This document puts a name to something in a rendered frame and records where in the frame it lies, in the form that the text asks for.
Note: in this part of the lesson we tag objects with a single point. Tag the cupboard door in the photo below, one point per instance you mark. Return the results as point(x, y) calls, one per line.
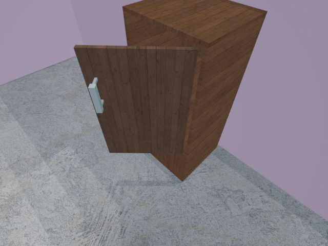
point(146, 91)

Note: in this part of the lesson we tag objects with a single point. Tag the handle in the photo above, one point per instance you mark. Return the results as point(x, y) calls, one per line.
point(98, 103)

